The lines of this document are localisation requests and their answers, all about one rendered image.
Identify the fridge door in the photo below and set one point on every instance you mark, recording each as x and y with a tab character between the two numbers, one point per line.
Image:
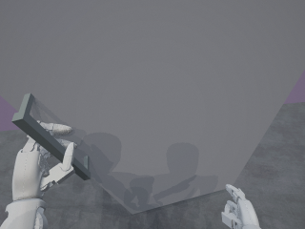
168	98

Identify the robot left forearm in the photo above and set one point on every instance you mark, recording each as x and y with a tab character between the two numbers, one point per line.
26	213

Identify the robot left hand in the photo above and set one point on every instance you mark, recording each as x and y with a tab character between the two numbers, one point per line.
31	164

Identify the handle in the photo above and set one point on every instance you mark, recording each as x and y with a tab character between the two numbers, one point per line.
31	127

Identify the robot right hand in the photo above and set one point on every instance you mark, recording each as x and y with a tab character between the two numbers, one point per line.
242	214

